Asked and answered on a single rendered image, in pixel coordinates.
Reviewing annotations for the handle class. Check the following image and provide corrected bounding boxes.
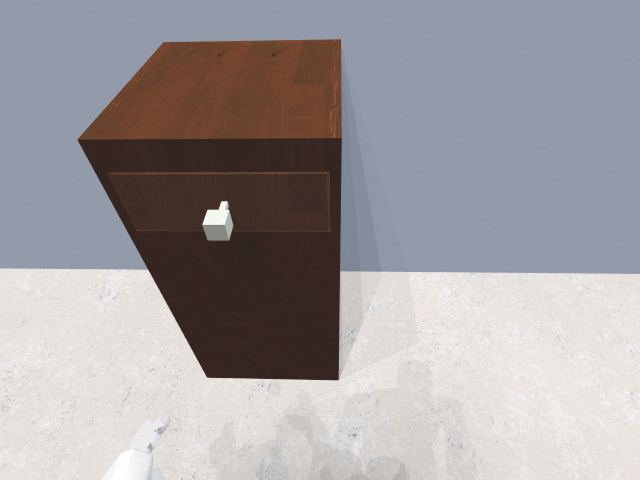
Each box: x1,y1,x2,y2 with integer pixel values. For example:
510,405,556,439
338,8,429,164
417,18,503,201
202,201,233,241

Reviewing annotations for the cabinet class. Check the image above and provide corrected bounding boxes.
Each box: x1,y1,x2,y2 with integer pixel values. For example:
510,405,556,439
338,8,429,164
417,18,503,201
77,39,342,380

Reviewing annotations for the robot left hand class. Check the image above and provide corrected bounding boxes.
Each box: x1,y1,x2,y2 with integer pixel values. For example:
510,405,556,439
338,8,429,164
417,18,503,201
101,416,170,480

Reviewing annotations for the drawer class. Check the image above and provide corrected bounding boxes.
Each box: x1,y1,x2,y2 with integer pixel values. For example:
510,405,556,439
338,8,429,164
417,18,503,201
110,172,330,230

